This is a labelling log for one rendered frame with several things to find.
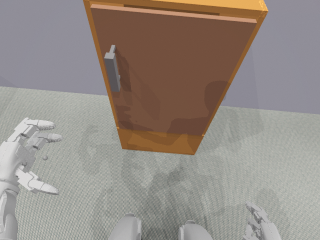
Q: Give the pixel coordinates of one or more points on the robot right shin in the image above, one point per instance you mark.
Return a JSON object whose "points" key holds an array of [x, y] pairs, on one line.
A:
{"points": [[190, 222]]}

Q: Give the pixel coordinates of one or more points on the robot left hand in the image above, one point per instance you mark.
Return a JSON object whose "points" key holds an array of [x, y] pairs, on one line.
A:
{"points": [[13, 154]]}

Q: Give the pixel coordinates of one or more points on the robot right hand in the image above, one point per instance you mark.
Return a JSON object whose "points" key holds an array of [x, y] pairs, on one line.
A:
{"points": [[265, 231]]}

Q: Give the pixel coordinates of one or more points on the cupboard door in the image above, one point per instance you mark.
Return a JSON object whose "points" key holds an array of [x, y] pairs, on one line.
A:
{"points": [[173, 66]]}

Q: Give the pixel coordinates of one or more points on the right robot thigh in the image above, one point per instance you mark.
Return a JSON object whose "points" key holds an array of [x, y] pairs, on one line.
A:
{"points": [[192, 231]]}

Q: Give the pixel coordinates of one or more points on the handle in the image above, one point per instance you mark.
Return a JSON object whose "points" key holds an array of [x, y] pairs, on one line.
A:
{"points": [[112, 69]]}

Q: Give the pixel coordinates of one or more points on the robot left forearm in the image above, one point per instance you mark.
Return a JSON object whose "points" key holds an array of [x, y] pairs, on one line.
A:
{"points": [[8, 222]]}

